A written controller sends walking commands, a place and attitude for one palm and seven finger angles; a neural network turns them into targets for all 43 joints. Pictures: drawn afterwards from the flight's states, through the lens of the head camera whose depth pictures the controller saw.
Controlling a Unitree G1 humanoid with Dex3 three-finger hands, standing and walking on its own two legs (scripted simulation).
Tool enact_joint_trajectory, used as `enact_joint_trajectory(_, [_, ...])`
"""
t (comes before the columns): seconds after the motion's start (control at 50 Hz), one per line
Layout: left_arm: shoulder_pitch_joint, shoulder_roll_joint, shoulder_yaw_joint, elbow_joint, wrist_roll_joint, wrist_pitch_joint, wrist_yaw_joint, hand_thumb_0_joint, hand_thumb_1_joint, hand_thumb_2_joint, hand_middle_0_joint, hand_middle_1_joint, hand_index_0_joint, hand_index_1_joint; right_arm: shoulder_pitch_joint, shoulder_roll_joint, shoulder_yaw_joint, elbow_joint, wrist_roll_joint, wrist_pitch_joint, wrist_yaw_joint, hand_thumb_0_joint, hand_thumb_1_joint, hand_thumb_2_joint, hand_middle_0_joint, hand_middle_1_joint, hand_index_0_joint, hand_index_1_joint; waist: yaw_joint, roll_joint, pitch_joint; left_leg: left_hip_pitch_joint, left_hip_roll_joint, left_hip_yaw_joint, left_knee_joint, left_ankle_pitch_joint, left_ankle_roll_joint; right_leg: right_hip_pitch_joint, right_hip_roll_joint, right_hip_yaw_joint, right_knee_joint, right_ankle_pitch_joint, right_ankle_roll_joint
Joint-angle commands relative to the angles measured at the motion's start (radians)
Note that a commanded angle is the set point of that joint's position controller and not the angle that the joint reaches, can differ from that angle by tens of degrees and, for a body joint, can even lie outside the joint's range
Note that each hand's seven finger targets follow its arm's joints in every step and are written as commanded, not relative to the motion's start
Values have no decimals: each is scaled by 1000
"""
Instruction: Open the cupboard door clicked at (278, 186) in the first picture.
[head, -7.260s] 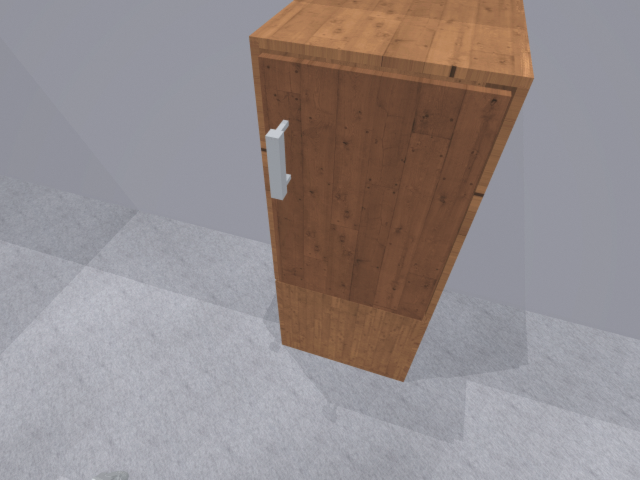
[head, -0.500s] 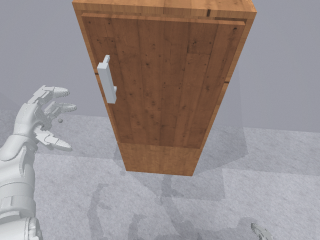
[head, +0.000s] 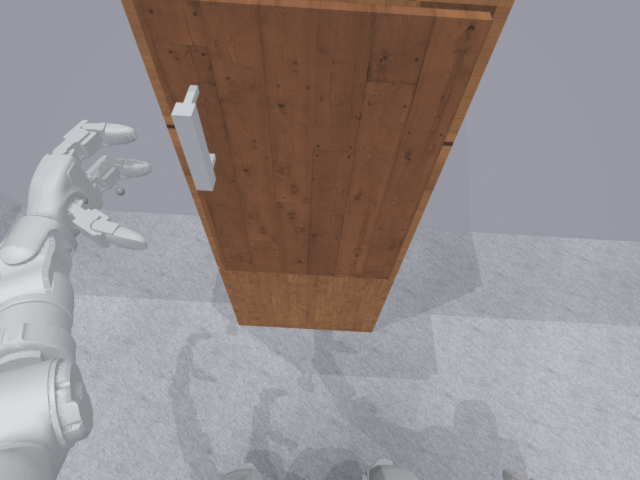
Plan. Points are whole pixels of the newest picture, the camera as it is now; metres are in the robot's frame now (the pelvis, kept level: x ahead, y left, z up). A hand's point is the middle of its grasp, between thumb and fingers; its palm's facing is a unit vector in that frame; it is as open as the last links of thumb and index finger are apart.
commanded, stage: move the hooked fingers beside the handle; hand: left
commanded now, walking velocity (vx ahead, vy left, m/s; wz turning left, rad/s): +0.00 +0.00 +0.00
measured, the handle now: (199, 140) +0.54 +0.16 +0.09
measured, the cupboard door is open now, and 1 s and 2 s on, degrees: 0 0 0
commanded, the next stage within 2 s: slide the fingers in behind the handle in 1.18 s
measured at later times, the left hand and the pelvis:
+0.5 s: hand (145, 154) +0.50 +0.22 +0.10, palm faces -0.09 -1.00 +0.00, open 14.0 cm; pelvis +0.00 +0.01 -0.01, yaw -2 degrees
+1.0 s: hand (141, 167) +0.48 +0.22 +0.10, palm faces -0.08 -1.00 +0.00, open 14.0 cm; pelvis +0.01 +0.01 -0.01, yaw -1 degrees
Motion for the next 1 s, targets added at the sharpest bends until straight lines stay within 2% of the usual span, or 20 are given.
enact_joint_trajectory(0.0, [-441,315,69,-184,-7,-83,19,0,-500,300,-300,-1200,-300,-1200,85,-163,-68,-81,-2,-22,-16,0,-900,-900,200,300,200,300,-14,75,-399,195,-58,-58,-91,283,27,157,68,54,-60,282,-31])
enact_joint_trajectory(0.08, [-482,295,49,-158,2,-85,25,0,-500,300,-300,-1200,-300,-1200,106,-165,-69,-72,-5,-7,-9,0,-900,-900,200,300,200,300,-29,101,-405,213,-53,-62,-82,303,25,114,72,48,-54,279,-31])
enact_joint_trajectory(0.12, [-502,326,68,-109,3,-79,31,0,-500,300,-300,-1200,-300,-1200,114,-171,-66,-69,-6,3,-12,0,-900,-900,200,300,200,300,-37,48,-368,163,-53,-62,-80,281,31,120,76,46,-53,272,-31])
enact_joint_trajectory(0.16, [-539,330,52,-96,24,-77,32,0,-500,300,-300,-1200,-300,-1200,118,-170,-65,-69,-5,10,-11,0,-900,-900,200,300,200,300,-43,102,-374,155,-55,-57,-78,260,28,104,73,53,-51,258,-29])
enact_joint_trajectory(0.22, [-571,341,59,-73,30,-82,43,0,-500,300,-300,-1200,-300,-1200,141,-174,-66,-65,-10,18,-9,0,-900,-900,200,300,200,300,-58,85,-385,163,-50,-63,-65,280,31,80,79,48,-42,260,-31])
enact_joint_trajectory(0.24, [-594,377,81,-85,36,-88,44,0,-500,300,-300,-1200,-300,-1200,150,-177,-67,-63,-12,22,-7,0,-900,-900,200,300,200,300,-53,89,-416,164,-49,-66,-63,281,29,91,79,52,-38,261,-27])
enact_joint_trajectory(0.28, [-591,361,70,-79,41,-91,42,0,-500,300,-300,-1200,-300,-1200,153,-172,-67,-65,-13,27,-4,0,-900,-900,200,300,200,300,-52,121,-440,173,-50,-64,-55,301,27,89,78,52,-34,273,-29])
enact_joint_trajectory(0.36, [-636,347,48,-35,50,-81,47,0,-500,300,-300,-1200,-300,-1200,175,-177,-68,-51,-14,41,-2,0,-900,-900,200,300,200,300,-81,108,-413,168,-42,-68,-43,300,29,35,84,48,-35,258,-26])
enact_joint_trajectory(0.4, [-615,379,77,-28,57,-76,55,0,-500,300,-300,-1200,-300,-1200,185,-180,-70,-57,-17,46,2,0,-900,-900,200,300,200,300,-65,117,-427,151,-44,-67,-42,295,28,52,82,50,-30,257,-27])
enact_joint_trajectory(0.44, [-566,400,103,-53,55,-80,52,0,-500,300,-300,-1200,-300,-1200,189,-178,-70,-74,-20,53,5,0,-900,-900,200,300,200,300,-44,122,-492,175,-45,-62,-38,351,27,90,85,49,-17,307,-29])
enact_joint_trajectory(0.54, [-546,370,88,-75,47,-78,52,0,-500,300,-300,-1200,-300,-1200,189,-176,-73,-84,-18,73,11,0,-900,-900,200,300,200,300,-51,90,-443,166,-40,-63,-39,366,29,72,91,40,-19,313,-27])
enact_joint_trajectory(0.58, [-541,350,83,-113,43,-81,58,0,-500,300,-300,-1200,-300,-1200,185,-171,-78,-90,-18,75,12,0,-900,-900,200,300,200,300,-47,117,-465,189,-41,-57,-37,367,29,72,90,43,-23,314,-27])
enact_joint_trajectory(0.64, [-552,384,111,-178,38,-98,64,0,-500,300,-300,-1200,-300,-1200,185,-169,-81,-89,-17,78,11,0,-900,-900,200,300,200,300,-40,132,-516,226,-40,-63,-33,418,28,101,92,45,-15,352,-29])
enact_joint_trajectory(0.68, [-504,335,85,-182,31,-91,63,0,-500,300,-300,-1200,-300,-1200,171,-161,-79,-93,-15,77,16,0,-900,-900,200,300,200,300,-36,151,-494,238,-40,-58,-34,432,26,92,91,42,-24,358,-29])
enact_joint_trajectory(0.7, [-503,356,103,-172,30,-89,66,0,-500,300,-300,-1200,-300,-1200,171,-164,-81,-87,-15,78,13,0,-900,-900,200,300,200,300,-37,114,-475,219,-38,-60,-37,419,27,101,91,41,-25,355,-28])
enact_joint_trajectory(0.76, [-466,341,92,-152,26,-72,59,0,-500,300,-300,-1200,-300,-1200,161,-163,-78,-91,-11,81,13,0,-900,-900,200,300,200,300,-33,117,-447,201,-43,-51,-40,413,31,111,90,44,-30,369,-28])
enact_joint_trajectory(0.86, [-528,255,10,-136,24,-75,55,0,-500,300,-300,-1200,-300,-1200,143,-160,-72,-89,-9,77,10,0,-900,-900,200,300,200,300,-62,121,-386,202,-43,-59,-48,352,28,51,89,37,-35,303,-30])
enact_joint_trajectory(0.88, [-540,243,4,-119,24,-75,59,0,-500,300,-300,-1200,-300,-1200,144,-160,-74,-81,-9,75,9,0,-900,-900,200,300,200,300,-73,88,-373,196,-41,-60,-45,330,30,39,90,36,-39,289,-28])
enact_joint_trajectory(0.94, [-576,258,17,-160,24,-95,65,0,-500,300,-300,-1200,-300,-1200,145,-162,-75,-77,-14,66,8,0,-900,-900,200,300,200,300,-59,148,-448,248,-43,-70,-34,384,22,43,87,38,-22,305,-33])
enact_joint_trajectory(0.98, [-576,247,12,-144,25,-94,73,0,-500,300,-300,-1200,-300,-1200,139,-158,-73,-73,-14,64,10,0,-900,-900,200,300,200,300,-64,120,-442,236,-42,-72,-30,375,23,45,86,37,-21,306,-30])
